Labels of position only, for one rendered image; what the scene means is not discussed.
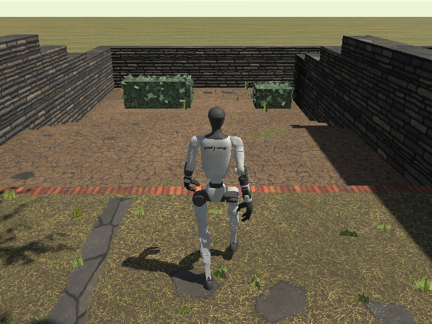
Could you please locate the robot right thigh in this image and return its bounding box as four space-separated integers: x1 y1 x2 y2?
225 187 239 216

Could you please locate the robot left shin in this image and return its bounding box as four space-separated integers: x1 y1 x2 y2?
198 234 211 281

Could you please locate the right robot upper arm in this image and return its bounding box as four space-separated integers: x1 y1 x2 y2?
230 136 245 176

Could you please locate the left robot forearm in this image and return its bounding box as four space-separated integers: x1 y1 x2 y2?
184 162 193 183

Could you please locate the left robot hand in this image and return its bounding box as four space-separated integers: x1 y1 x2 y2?
184 179 200 192

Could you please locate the right robot forearm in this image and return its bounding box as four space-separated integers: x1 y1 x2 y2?
238 165 252 203

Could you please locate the left robot upper arm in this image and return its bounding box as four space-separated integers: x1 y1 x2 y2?
186 136 203 171

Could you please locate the right robot hand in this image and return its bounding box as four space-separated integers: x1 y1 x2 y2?
237 201 253 221

